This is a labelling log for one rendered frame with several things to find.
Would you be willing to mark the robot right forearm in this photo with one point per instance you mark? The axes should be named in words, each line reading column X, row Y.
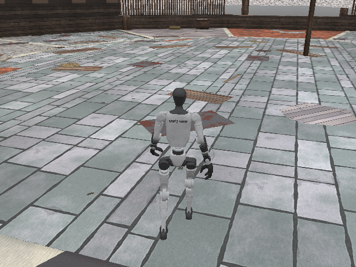
column 205, row 152

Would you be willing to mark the robot left forearm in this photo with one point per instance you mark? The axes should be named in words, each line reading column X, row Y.
column 153, row 143

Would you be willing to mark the humanoid robot head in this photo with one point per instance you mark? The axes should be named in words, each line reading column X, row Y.
column 179, row 96

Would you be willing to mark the robot right thigh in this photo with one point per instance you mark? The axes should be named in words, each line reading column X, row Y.
column 190, row 163

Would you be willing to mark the robot left hand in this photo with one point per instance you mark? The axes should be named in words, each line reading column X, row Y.
column 153, row 151

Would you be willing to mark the left robot upper arm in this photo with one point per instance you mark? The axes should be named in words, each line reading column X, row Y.
column 158, row 125

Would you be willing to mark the robot right hand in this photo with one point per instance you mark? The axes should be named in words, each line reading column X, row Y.
column 210, row 170

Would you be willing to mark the right robot upper arm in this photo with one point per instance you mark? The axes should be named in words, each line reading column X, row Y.
column 198, row 127

